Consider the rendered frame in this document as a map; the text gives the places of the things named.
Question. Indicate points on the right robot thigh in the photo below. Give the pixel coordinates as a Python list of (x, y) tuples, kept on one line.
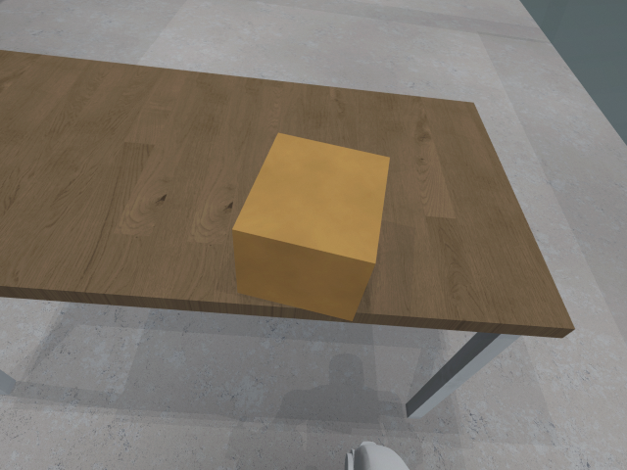
[(374, 457)]

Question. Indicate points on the carton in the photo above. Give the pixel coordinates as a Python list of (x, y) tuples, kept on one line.
[(307, 235)]

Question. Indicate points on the table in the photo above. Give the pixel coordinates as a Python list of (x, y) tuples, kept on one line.
[(120, 185)]

